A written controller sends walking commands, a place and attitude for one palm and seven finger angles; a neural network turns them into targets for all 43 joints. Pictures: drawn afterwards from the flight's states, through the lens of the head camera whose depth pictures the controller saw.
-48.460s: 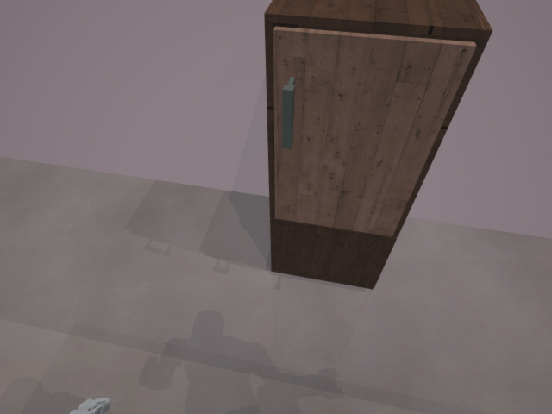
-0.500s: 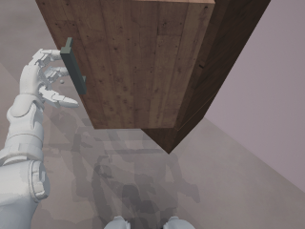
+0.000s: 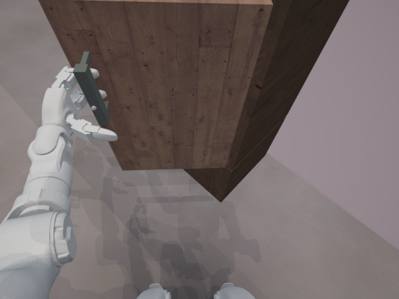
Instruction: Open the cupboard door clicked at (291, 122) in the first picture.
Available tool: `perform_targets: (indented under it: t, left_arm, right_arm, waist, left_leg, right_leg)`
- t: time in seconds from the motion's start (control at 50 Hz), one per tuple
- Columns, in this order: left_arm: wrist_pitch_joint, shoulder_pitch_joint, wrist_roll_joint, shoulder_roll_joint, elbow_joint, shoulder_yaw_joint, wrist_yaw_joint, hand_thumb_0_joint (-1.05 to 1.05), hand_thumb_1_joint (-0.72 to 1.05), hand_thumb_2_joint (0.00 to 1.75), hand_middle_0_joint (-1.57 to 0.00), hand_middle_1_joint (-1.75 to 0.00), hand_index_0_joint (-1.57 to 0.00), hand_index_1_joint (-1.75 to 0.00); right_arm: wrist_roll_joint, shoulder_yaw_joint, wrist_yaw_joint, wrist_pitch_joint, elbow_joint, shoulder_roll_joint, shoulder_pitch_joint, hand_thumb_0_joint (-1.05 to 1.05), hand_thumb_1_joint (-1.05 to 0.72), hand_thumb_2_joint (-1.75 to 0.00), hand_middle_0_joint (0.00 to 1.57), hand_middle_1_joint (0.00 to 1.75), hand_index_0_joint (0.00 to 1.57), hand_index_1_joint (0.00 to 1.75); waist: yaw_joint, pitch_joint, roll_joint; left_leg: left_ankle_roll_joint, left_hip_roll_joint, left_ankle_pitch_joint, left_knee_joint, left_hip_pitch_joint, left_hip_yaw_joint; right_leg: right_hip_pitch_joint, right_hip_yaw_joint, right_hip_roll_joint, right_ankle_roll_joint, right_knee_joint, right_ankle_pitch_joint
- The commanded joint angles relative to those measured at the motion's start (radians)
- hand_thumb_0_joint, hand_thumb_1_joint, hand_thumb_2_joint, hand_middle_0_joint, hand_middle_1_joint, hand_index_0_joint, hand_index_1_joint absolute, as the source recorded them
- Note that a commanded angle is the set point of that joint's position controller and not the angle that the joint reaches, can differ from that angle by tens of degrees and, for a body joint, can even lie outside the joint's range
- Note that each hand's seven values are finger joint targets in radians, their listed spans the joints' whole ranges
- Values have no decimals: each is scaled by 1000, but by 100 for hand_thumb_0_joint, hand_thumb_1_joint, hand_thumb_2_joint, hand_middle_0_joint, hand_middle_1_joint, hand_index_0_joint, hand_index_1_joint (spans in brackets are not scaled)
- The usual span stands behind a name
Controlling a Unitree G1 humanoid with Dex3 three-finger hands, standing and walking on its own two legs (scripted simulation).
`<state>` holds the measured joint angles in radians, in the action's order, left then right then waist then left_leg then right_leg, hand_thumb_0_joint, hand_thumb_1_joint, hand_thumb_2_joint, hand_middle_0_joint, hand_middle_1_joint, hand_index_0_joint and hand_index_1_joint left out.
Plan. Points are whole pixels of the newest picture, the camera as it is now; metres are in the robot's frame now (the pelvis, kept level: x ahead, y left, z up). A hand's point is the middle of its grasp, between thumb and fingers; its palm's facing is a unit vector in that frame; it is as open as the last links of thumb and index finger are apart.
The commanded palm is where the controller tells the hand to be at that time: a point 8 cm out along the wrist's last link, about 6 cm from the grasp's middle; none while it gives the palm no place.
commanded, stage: slide the fingers in behind the handle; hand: left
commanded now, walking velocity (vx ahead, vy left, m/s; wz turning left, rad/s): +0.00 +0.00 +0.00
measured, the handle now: (95, 90) +0.53 +0.20 +0.08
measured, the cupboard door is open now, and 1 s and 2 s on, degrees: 46 47 49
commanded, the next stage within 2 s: close the thumb around the handle in 0.88 s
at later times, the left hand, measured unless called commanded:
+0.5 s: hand (103, 108) +0.47 +0.17 +0.09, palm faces +0.04 -1.00 -0.01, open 14.2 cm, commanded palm +0.44 +0.20 +0.09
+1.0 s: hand (104, 109) +0.47 +0.17 +0.09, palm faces +0.01 -1.00 -0.01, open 14.1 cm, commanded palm +0.45 +0.21 +0.09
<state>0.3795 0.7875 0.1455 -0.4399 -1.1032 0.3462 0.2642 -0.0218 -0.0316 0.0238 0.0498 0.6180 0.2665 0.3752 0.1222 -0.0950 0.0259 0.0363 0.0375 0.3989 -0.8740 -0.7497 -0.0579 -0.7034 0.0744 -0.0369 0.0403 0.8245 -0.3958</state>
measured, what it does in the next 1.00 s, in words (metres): stands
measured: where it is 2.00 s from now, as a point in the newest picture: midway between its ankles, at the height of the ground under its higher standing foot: outside the picture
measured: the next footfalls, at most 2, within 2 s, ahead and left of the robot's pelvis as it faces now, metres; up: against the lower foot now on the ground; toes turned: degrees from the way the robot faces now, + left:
none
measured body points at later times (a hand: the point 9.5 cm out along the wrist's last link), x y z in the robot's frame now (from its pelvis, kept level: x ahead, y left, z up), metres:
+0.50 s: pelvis +0.00 -0.01 +0.00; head +0.09 +0.00 +0.44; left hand +0.46 +0.23 +0.09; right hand +0.04 -0.27 -0.12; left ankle +0.01 +0.09 -0.70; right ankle +0.00 -0.10 -0.70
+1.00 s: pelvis +0.00 +0.00 +0.00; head +0.09 +0.00 +0.44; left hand +0.46 +0.23 +0.09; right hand +0.06 -0.27 -0.12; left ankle +0.01 +0.09 -0.70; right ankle +0.00 -0.10 -0.70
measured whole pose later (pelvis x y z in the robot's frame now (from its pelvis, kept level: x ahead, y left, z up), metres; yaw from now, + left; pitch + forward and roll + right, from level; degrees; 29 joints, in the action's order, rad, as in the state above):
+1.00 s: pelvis +0.00 +0.00 +0.00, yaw +1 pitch +16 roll -2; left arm 0.39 0.80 0.15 -0.37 -1.09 0.28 0.20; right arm -0.02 -0.02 0.01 0.03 0.64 0.26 0.35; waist 0.10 -0.10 0.03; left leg 0.03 0.03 0.40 -0.88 -0.75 -0.04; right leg -0.70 0.09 -0.03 0.04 0.83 -0.41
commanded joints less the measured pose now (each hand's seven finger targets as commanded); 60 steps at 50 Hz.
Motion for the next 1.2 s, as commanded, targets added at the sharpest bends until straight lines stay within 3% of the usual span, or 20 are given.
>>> perform_targets:
  t: [0.0,0.06,0.14,0.22,0.28,0.3,0.38,0.42,0.58,0.66,0.74,0.78,0.84,0.86,0.9,0.94,0.96,1.02,1.04,1.18]
  left_arm:
    - [65,434,16,-226,201,29,-8,0,-50,30,-30,-120,-30,-120]
    - [62,445,12,-239,208,34,-11,0,-50,30,-30,-120,-30,-120]
    - [70,437,14,-191,240,2,-16,0,-50,30,-30,-120,-30,-120]
    - [65,409,21,-208,222,29,-29,0,-50,30,-30,-120,-30,-120]
    - [67,452,4,-163,242,-23,-37,0,-50,30,-30,-120,-30,-120]
    - [71,429,4,-163,244,-12,-42,0,-50,30,-30,-120,-30,-120]
    - [82,407,13,-103,274,-52,-45,0,-50,30,-30,-120,-30,-120]
    - [90,445,18,-34,306,-113,-45,0,-50,30,-30,-120,-30,-120]
    - [89,427,13,-76,267,-78,-55,0,-50,30,-30,-120,-30,-120]
    - [92,432,17,-80,268,-71,-50,0,-50,30,-30,-120,-30,-120]
    - [90,441,21,-52,269,-96,-48,0,-50,30,-30,-120,-30,-120]
    - [88,436,20,-72,265,-75,-51,0,-50,30,-30,-120,-30,-120]
    - [81,443,17,-59,232,-88,-51,0,-50,30,-30,-120,-30,-120]
    - [77,462,16,-82,221,-73,-52,0,-50,30,-30,-120,-30,-120]
    - [72,469,12,-78,216,-82,-48,0,-50,30,-30,-120,-30,-120]
    - [80,472,8,-136,233,-34,-51,0,-50,30,-30,-120,-30,-120]
    - [76,449,9,-114,215,-46,-50,0,-50,30,-30,-120,-30,-120]
    - [75,467,12,-103,210,-51,-49,0,-33,37,-31,-122,-31,-122]
    - [79,482,9,-125,222,-43,-50,0,-28,40,-32,-122,-32,-122]
    - [82,436,13,-100,252,-47,-57,0,12,56,-34,-127,-34,-127]
  right_arm:
    - [-3,62,5,-23,-57,171,122,0,-90,-90,20,30,20,30]
    - [-4,61,6,-21,-57,169,121,0,-90,-90,20,30,20,30]
    - [-4,62,3,-23,-61,162,118,0,-90,-90,20,30,20,30]
    - [-3,65,1,-21,-61,166,123,0,-90,-90,20,30,20,30]
    - [-5,65,-1,-22,-54,157,117,0,-90,-90,20,30,20,30]
    - [-3,68,-4,-22,-55,157,121,0,-90,-90,20,30,20,30]
    - [-2,73,-11,-26,-51,154,116,0,-90,-90,20,30,20,30]
    - [-5,72,-14,-30,-51,147,108,0,-90,-90,20,30,20,30]
    - [-4,74,-10,-35,-30,155,104,0,-90,-90,20,30,20,30]
    - [-4,72,-10,-37,-33,156,98,0,-90,-90,20,30,20,30]
    - [-4,70,-9,-37,-33,152,94,0,-90,-90,20,30,20,30]
    - [-3,73,-9,-37,-35,155,94,0,-90,-90,20,30,20,30]
    - [-4,70,-8,-35,-34,155,93,0,-90,-90,20,30,20,30]
    - [-4,70,-5,-35,-29,158,95,0,-90,-90,20,30,20,30]
    - [-5,69,-3,-36,-33,158,92,0,-90,-90,20,30,20,30]
    - [-1,70,-1,-35,-33,161,101,0,-90,-90,20,30,20,30]
    - [-2,67,-2,-34,-39,158,99,0,-90,-90,20,30,20,30]
    - [0,67,-2,-35,-40,158,104,0,-90,-90,20,30,20,30]
    - [-1,68,-2,-35,-36,161,104,0,-90,-90,20,30,20,30]
    - [-1,71,-7,-36,-45,156,105,0,-90,-90,20,30,20,30]
  waist:
    - [8,-403,47]
    - [9,-405,49]
    - [10,-430,69]
    - [0,-404,13]
    - [15,-401,57]
    - [4,-411,64]
    - [6,-438,49]
    - [27,-419,61]
    - [15,-408,20]
    - [9,-410,48]
    - [14,-405,46]
    - [8,-413,38]
    - [19,-388,17]
    - [25,-368,13]
    - [26,-374,21]
    - [7,-428,50]
    - [7,-421,32]
    - [18,-404,36]
    - [15,-411,45]
    - [3,-439,58]
  left_leg:
    - [1,-24,-320,76,308,86]
    - [5,-29,-328,72,288,77]
    - [3,-29,-356,68,315,77]
    - [7,-32,-341,72,276,74]
    - [5,-32,-335,72,298,72]
    - [2,-31,-346,73,310,75]
    - [0,-28,-387,67,351,79]
    - [2,-29,-386,66,368,83]
    - [3,-33,-360,73,342,80]
    - [-1,-33,-366,71,356,84]
    - [0,-32,-392,67,362,86]
    - [0,-34,-375,66,350,83]
    - [1,-34,-357,65,333,85]
    - [2,-33,-336,66,317,85]
    - [3,-36,-311,69,305,84]
    - [1,-37,-352,62,322,85]
    - [0,-37,-357,63,319,86]
    - [2,-35,-353,57,321,87]
    - [-1,-32,-345,60,323,90]
    - [-4,-29,-376,62,348,86]
  right_leg:
    - [130,-65,-14,-22,-86,332]
    - [156,-72,-11,-25,-85,363]
    - [154,-70,-12,-23,-81,387]
    - [188,-69,-13,-22,-83,394]
    - [154,-70,-10,-25,-85,384]
    - [154,-68,-11,-22,-84,383]
    - [151,-63,-15,-21,-81,410]
    - [126,-57,-16,-19,-82,401]
    - [151,-64,-12,-21,-89,409]
    - [132,-60,-11,-18,-84,395]
    - [128,-57,-11,-19,-79,412]
    - [138,-61,-11,-20,-80,406]
    - [119,-58,-11,-21,-80,388]
    - [112,-59,-9,-22,-85,373]
    - [113,-64,-7,-22,-87,354]
    - [141,-64,-6,-18,-71,384]
    - [139,-61,-8,-19,-71,385]
    - [114,-58,-12,-19,-73,372]
    - [109,-58,-10,-19,-71,361]
    - [120,-53,-15,-18,-71,378]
